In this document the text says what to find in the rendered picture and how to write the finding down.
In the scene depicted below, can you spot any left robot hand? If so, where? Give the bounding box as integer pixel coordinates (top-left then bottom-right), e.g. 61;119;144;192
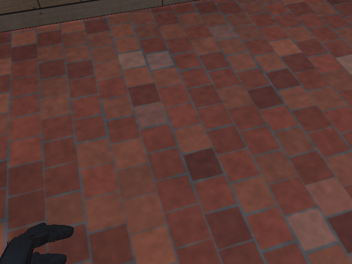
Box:
0;223;74;264

